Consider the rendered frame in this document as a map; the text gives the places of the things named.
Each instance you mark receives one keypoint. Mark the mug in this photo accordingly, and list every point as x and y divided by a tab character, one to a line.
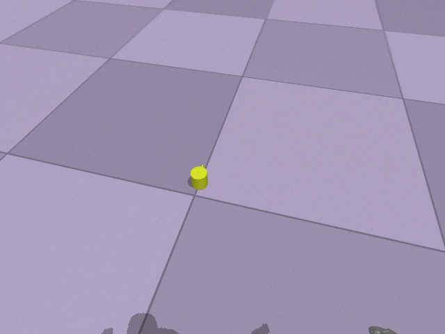
199	177

